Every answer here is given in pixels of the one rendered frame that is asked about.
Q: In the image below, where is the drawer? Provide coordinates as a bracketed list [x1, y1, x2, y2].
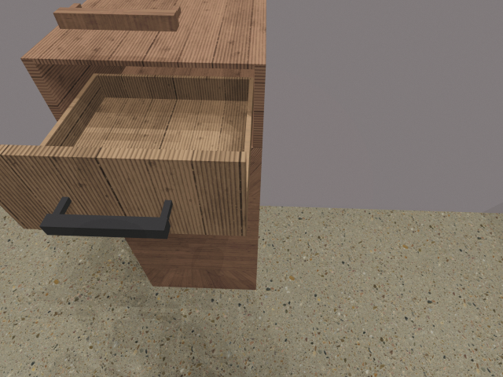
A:
[0, 73, 254, 236]

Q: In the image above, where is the handle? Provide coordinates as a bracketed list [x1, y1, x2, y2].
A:
[39, 197, 173, 239]
[53, 7, 179, 31]

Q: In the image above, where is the cabinet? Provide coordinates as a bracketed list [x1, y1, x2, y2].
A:
[20, 0, 266, 290]

